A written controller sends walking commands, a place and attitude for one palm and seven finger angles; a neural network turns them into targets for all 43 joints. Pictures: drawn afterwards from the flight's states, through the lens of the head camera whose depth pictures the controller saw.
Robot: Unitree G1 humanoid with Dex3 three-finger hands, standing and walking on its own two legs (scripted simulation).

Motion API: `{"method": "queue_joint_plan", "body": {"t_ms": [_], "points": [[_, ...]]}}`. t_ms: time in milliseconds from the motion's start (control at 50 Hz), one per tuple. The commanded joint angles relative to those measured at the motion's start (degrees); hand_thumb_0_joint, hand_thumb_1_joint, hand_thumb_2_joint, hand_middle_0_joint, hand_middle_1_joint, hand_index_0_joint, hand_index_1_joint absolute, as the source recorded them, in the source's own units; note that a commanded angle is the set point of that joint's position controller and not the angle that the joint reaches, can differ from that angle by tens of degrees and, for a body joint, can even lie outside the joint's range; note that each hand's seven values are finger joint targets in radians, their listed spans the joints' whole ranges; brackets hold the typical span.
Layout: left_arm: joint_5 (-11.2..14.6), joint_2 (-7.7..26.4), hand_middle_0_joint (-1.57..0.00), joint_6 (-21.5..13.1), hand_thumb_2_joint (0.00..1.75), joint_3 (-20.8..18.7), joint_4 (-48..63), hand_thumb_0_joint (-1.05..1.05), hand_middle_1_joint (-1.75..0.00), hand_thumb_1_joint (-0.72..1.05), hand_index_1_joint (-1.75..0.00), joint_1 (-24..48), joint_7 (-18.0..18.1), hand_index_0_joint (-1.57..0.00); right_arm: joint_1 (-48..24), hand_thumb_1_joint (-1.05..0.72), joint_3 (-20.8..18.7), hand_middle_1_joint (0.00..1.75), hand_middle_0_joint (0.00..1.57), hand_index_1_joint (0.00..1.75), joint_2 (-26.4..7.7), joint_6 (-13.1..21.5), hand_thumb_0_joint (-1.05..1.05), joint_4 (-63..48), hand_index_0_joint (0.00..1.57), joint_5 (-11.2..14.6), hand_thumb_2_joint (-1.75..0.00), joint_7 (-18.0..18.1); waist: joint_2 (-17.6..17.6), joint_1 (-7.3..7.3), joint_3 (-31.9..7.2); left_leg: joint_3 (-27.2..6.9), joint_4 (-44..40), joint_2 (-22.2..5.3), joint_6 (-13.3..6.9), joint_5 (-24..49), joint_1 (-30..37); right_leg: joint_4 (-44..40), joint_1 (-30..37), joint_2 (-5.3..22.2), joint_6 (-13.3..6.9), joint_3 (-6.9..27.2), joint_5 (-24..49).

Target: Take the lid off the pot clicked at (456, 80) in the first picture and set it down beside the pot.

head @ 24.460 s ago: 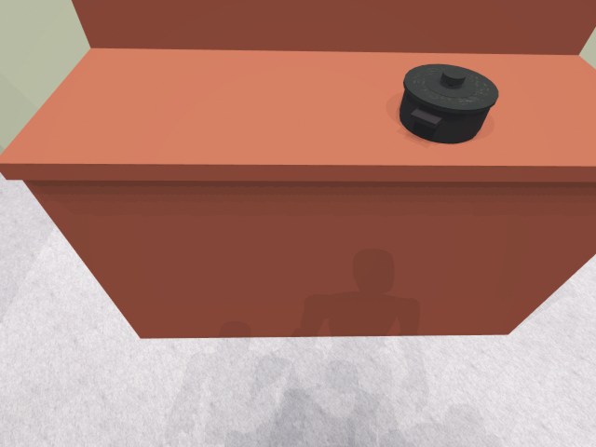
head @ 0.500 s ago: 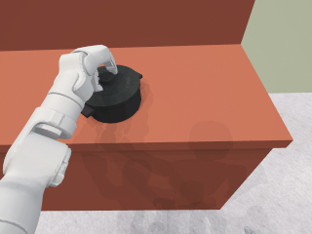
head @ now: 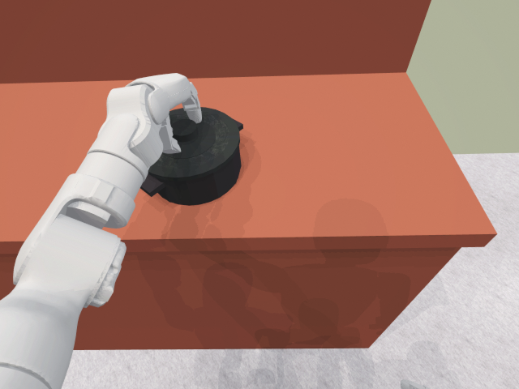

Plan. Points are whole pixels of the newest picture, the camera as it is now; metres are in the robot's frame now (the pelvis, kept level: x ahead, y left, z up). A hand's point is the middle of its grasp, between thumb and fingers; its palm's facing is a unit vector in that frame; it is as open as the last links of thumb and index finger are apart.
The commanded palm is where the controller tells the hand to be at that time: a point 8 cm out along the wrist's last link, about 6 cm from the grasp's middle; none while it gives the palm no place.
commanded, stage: close the fingers and squeeze the knob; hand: left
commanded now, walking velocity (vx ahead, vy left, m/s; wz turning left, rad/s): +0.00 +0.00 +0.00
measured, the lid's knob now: (184, 130) +0.49 +0.12 +0.15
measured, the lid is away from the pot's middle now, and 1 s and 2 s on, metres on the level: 0.00 0.00 0.01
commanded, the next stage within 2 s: lift the lid straight up in 1.28 s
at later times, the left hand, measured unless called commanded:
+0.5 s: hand (174, 127) +0.47 +0.13 +0.17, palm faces -0.37 -0.09 -0.92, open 7.9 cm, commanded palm +0.46 +0.13 +0.23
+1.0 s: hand (175, 130) +0.46 +0.12 +0.17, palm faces -0.36 -0.09 -0.93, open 7.7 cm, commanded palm +0.45 +0.13 +0.23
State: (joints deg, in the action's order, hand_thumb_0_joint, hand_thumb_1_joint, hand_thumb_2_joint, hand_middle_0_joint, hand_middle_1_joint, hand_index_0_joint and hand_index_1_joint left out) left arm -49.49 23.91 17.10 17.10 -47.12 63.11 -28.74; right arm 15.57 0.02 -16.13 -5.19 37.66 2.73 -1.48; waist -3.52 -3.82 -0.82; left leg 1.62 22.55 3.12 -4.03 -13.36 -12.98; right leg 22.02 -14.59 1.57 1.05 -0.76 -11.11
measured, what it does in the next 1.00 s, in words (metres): stands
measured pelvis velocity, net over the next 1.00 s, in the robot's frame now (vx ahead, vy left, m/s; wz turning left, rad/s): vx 0.00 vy -0.01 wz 0.01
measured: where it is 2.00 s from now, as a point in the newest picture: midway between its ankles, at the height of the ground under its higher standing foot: outside the picture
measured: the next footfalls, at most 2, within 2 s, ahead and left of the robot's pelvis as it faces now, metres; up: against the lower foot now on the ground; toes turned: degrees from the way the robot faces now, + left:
none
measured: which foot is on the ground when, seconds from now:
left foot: down 0.00-1.00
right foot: down 0.00-1.00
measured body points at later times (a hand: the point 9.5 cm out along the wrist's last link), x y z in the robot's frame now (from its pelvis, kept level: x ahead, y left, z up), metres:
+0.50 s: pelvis +0.00 +0.00 +0.00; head +0.03 -0.02 +0.45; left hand +0.48 +0.13 +0.22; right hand +0.10 -0.26 -0.13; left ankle -0.02 +0.07 -0.74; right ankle +0.00 -0.14 -0.74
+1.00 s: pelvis +0.00 -0.01 +0.00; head +0.03 -0.03 +0.45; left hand +0.47 +0.13 +0.22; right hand +0.10 -0.27 -0.13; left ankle -0.02 +0.07 -0.74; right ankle +0.00 -0.14 -0.74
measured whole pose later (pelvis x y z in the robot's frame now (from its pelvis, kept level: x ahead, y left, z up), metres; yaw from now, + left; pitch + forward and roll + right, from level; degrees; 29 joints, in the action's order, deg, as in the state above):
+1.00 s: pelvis +0.00 -0.01 +0.00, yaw +0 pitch +3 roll +0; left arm -49.3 23.3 18.1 18.0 -44.8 61.8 -28.8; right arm 14.2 0.1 -16.4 -5.7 37.7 2.8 -1.4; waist -3.7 -3.4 -0.7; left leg 1.0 22.0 2.7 -3.4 -13.3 -12.0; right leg 21.6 -13.6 1.1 0.5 -1.2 -11.2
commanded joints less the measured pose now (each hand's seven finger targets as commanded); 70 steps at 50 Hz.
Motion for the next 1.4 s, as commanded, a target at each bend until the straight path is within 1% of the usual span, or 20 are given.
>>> {"method": "queue_joint_plan", "body": {"t_ms": [0, 80, 180, 240, 320, 380, 560, 620, 640, 720, 800, 920, 960, 980, 1080, 1120, 1160, 1220, 1320, 1380], "points": [[-1.41, 10.79, -0.57, -0.4, 1.04, -3.77, 9.08, 0.0, -0.86, 0.02, -0.86, 31.3, 1.97, -0.57, -0.77, -0.9, -2.51, 0.3, 0.2, 0.3, -8.02, 2.17, 0.0, -6.57, 0.2, 0.12, -0.9, 0.41, 5.34, -0.64, -20.34, -3.81, -1.21, -0.02, -0.4, 20.6, 9.25, -0.17, 6.6, -4.0, -3.5, -0.86, 17.93], [-1.56, 11.91, -0.59, -0.31, 1.02, -4.95, 11.4, 0.0, -0.91, 0.07, -0.91, 31.49, 2.16, -0.59, -0.66, -0.9, -2.72, 0.3, 0.2, 0.3, -8.09, 2.35, 0.0, -6.79, 0.2, -0.07, -0.9, 0.16, 4.17, -0.38, -22.35, -3.97, -0.8, -0.22, -0.33, 22.27, 10.77, -0.08, 6.98, -3.99, -3.51, -0.7, 18.57], [-1.18, 8.43, -0.61, 0.2, 0.99, -2.45, 8.35, 0.0, -0.95, 0.13, -0.95, 29.91, 1.95, -0.61, -0.57, -0.9, -2.59, 0.3, 0.2, 0.3, -7.98, 2.17, 0.0, -6.13, 0.2, 0.0, -0.9, 0.13, 5.76, -0.92, -19.03, -3.82, -1.02, -0.12, -0.33, 22.02, 9.67, -0.47, 5.71, -4.25, -3.39, -1.22, 18.31], [-1.15, 11.2, -0.63, -0.05, 0.96, -4.4, 10.0, 0.0, -0.97, 0.17, -0.97, 32.42, 2.39, -0.63, -0.4, -0.9, -2.69, 0.3, 0.2, 0.3, -8.25, 2.05, 0.0, -6.07, 0.2, -0.13, -0.9, 0.24, 4.66, -0.75, -21.19, -4.12, -1.21, -0.06, -0.27, 20.59, 10.14, -0.31, 6.48, -4.14, -3.54, -1.01, 17.54], [-0.66, 7.71, -0.66, 0.13, 0.92, -2.28, 12.33, 0.0, -1.0, 0.22, -1.0, 30.83, 1.96, -0.66, -0.46, -0.9, -2.95, 0.3, 0.2, 0.3, -8.06, 2.25, 0.0, -6.42, 0.2, -0.21, -0.9, -0.04, 4.07, -0.75, -23.26, -4.32, -0.16, -0.36, -0.37, 26.37, 12.31, -0.21, 6.58, -4.07, -3.54, -0.97, 20.67], [-1.1, 9.01, -0.68, 0.58, 0.89, -2.99, 7.31, 0.0, -1.01, 0.27, -1.01, 31.28, 1.89, -0.68, -0.7, -0.9, -2.47, 0.3, 0.2, 0.3, -8.11, 2.03, 0.0, -5.74, 0.2, -0.06, -0.9, 0.35, 7.18, -1.05, -19.07, -3.55, -1.18, 0.25, -0.48, 20.49, 8.9, -0.46, 6.45, -4.23, -3.33, -1.12, 18.91], [-1.8, 11.78, -0.76, -0.32, 0.75, -5.0, 9.47, 0.0, -1.03, 0.41, -1.03, 32.02, 2.11, -0.76, -0.82, -0.9, -2.44, 0.3, 0.2, 0.3, -8.0, 1.89, 0.0, -6.55, 0.2, -0.32, -0.9, 0.45, 4.97, -0.35, -23.17, -3.85, -0.4, 0.29, -0.49, 22.51, 10.19, 0.28, 8.27, -3.91, -3.54, -0.6, 20.65], [-0.75, 8.23, -0.79, -0.01, 0.69, -2.81, 9.27, 0.0, -1.03, 0.46, -1.03, 29.7, 1.55, -0.79, -0.97, -0.9, -2.67, 0.3, 0.2, 0.3, -7.94, 1.71, 0.0, -6.69, 0.2, -0.29, -0.9, 0.34, 5.73, -0.52, -21.37, -3.58, -0.37, 0.16, -0.61, 23.87, 9.76, -0.23, 7.64, -3.97, -3.46, -1.03, 21.32], [-1.09, 10.66, -0.8, 0.05, 0.67, -4.32, 10.65, 0.0, -1.03, 0.48, -1.03, 31.06, 1.74, -0.8, -1.13, -0.9, -2.61, 0.3, 0.2, 0.3, -8.08, 1.61, 0.0, -6.55, 0.2, -0.18, -0.9, 0.31, 5.78, -0.5, -21.59, -3.52, -0.45, 0.24, -0.57, 22.79, 10.21, -0.15, 8.05, -4.04, -3.3, -0.86, 21.11], [-0.54, 8.37, -0.8, 0.05, 0.77, -2.42, 13.63, 0.0, -1.04, 0.42, -1.0, 30.39, 1.57, -0.74, -1.99, -0.9, -2.65, 0.3, 0.2, 0.3, -7.79, 1.74, 0.0, -7.36, 0.2, -0.14, -0.9, 0.16, 3.78, -0.35, -22.23, -3.61, -0.47, 0.08, -0.7, 24.04, 10.8, -0.3, 8.1, -3.79, -3.53, -0.67, 21.46], [-1.11, 12.05, -0.83, 0.44, 0.79, -5.41, 11.79, 0.0, -1.06, 0.45, -0.99, 28.71, 1.93, -0.72, -2.24, -0.9, -2.34, 0.3, 0.2, 0.3, -7.84, 1.75, 0.0, -7.06, 0.2, -0.02, -0.9, 0.37, 6.1, 0.07, -20.91, -3.33, -0.85, 0.36, -0.66, 21.1, 9.72, -0.4, 8.93, -4.04, -3.35, -0.67, 20.63], [-0.75, 8.92, -0.89, 0.38, 0.82, -2.59, 13.58, 0.0, -1.08, 0.52, -0.99, 31.21, 2.17, -0.71, -2.95, -0.9, -2.39, 0.3, 0.2, 0.3, -7.81, 1.45, 0.0, -6.83, 0.2, 0.03, -0.9, 0.44, 3.4, -0.32, -21.56, -3.56, -1.2, 0.22, -0.45, 20.0, 10.32, -0.6, 7.79, -3.93, -3.73, -0.82, 18.72], [-1.48, 12.72, -0.91, 0.37, 0.83, -5.68, 13.05, 0.0, -1.09, 0.54, -0.99, 30.76, 2.45, -0.71, -2.73, -0.9, -2.25, 0.3, 0.2, 0.3, -7.81, 1.77, 0.0, -6.78, 0.2, -0.08, -0.9, 0.49, 4.97, 0.06, -22.29, -3.84, -1.02, 0.26, -0.54, 20.79, 10.53, -0.24, 9.06, -4.06, -3.63, -0.55, 19.77], [-1.3, 10.01, -0.92, 0.41, 0.84, -3.26, 13.87, 0.0, -1.09, 0.56, -0.99, 31.76, 2.08, -0.71, -3.31, -0.9, -2.18, 0.3, 0.2, 0.3, -7.49, 1.85, 0.0, -6.94, 0.2, -0.09, -0.9, 0.5, 4.85, -0.27, -22.01, -3.73, -1.07, 0.34, -0.51, 20.62, 10.61, -0.29, 8.72, -3.94, -3.56, -0.57, 20.03], [-0.97, 9.72, -0.98, 0.78, 0.86, -3.09, 10.69, 0.0, -1.11, 0.62, -1.0, 31.45, 2.02, -0.72, -3.29, -0.9, -2.05, 0.3, 0.2, 0.3, -7.61, 1.51, 0.0, -6.15, 0.2, 0.1, -0.9, 0.72, 6.83, -0.56, -18.81, -3.46, -1.85, 0.5, -0.45, 17.44, 8.84, -0.83, 7.98, -4.12, -3.42, -0.95, 18.3], [-0.66, 9.94, -1.01, 0.44, 0.86, -3.16, 12.36, 0.0, -1.12, 0.65, -1.0, 33.11, 2.34, -0.72, -3.42, -0.9, -2.17, 0.3, 0.2, 0.3, -7.79, 1.65, 0.0, -6.23, 0.2, -0.09, -0.9, 0.85, 4.54, -0.47, -20.81, -3.57, -1.46, 0.43, -0.59, 18.18, 9.68, -0.57, 8.05, -3.86, -3.75, -0.61, 18.61], [-1.49, 13.75, -1.04, 0.42, 0.87, -6.4, 9.22, 0.0, -1.13, 0.68, -1.0, 32.24, 2.52, -0.73, -2.45, -0.9, -2.1, 0.3, 0.2, 0.3, -7.93, 1.74, 0.0, -5.72, 0.2, -0.3, -0.9, 1.18, 7.25, -0.16, -20.37, -3.32, -1.67, 0.57, -0.71, 16.81, 8.58, -0.65, 9.34, -3.95, -3.47, -0.57, 18.84], [-1.17, 10.16, -1.08, -0.21, 0.88, -3.49, 12.67, 0.0, -1.14, 0.72, -1.01, 32.93, 2.31, -0.73, -2.97, -0.9, -2.4, 0.3, 0.2, 0.3, -7.59, 1.92, 0.0, -6.55, 0.2, -0.37, -0.9, 0.97, 4.54, -0.18, -22.96, -3.41, -0.99, 0.36, -0.71, 19.85, 10.26, -0.31, 9.28, -3.63, -3.66, -0.34, 20.38], [-0.99, 11.38, -1.15, -0.37, 0.89, -4.69, 14.17, 0.0, -1.16, 0.77, -1.01, 32.58, 2.27, -0.74, -2.74, -0.9, -2.55, 0.3, 0.2, 0.3, -7.76, 2.1, 0.0, -6.68, 0.2, -0.41, -0.9, 0.91, 4.23, -0.01, -23.45, -3.74, -0.91, 0.08, -0.76, 21.79, 11.26, -0.48, 9.28, -3.79, -3.66, -0.43, 20.91], [-1.48, 15.95, -1.18, -0.53, 0.89, -8.0, 12.56, 0.0, -1.16, 0.78, -1.01, 31.64, 2.46, -0.74, -2.81, -0.9, -2.19, 0.3, 0.2, 0.3, -7.82, 2.22, 0.0, -6.63, 0.2, -0.32, -0.9, 1.22, 6.21, 0.46, -21.47, -3.24, -1.74, 0.43, -0.8, 18.29, 9.13, -0.65, 11.02, -3.74, -3.38, -0.2, 20.52]]}}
